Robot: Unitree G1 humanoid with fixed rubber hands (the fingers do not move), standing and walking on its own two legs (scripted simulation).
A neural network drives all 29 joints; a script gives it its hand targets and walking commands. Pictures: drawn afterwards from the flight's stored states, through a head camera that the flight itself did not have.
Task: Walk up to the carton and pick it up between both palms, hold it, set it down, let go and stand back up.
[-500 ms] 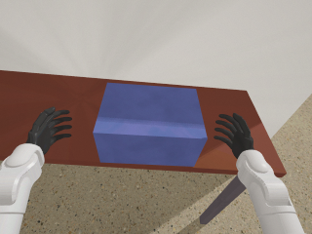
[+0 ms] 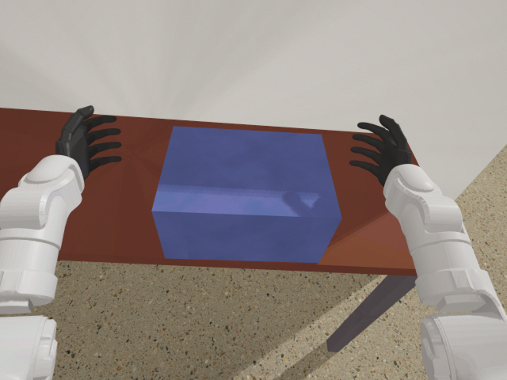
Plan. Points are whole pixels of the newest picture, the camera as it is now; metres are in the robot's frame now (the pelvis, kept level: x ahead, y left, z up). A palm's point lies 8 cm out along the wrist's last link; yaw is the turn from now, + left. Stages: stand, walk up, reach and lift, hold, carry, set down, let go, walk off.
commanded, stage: reach and lift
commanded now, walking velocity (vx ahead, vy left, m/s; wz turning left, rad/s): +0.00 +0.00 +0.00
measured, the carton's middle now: (245, 194) +0.45 +0.03 +0.04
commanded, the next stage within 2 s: none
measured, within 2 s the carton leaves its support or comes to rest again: neither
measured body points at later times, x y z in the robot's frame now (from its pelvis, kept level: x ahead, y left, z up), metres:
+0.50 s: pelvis +0.01 +0.00 +0.00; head +0.06 +0.02 +0.44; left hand +0.43 +0.28 +0.09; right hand +0.45 -0.20 +0.09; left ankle +0.02 +0.12 -0.75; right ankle -0.01 -0.12 -0.75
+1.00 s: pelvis -0.01 -0.01 -0.01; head +0.06 +0.02 +0.44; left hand +0.42 +0.28 +0.08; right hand +0.46 -0.17 +0.09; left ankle +0.02 +0.12 -0.75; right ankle -0.01 -0.12 -0.75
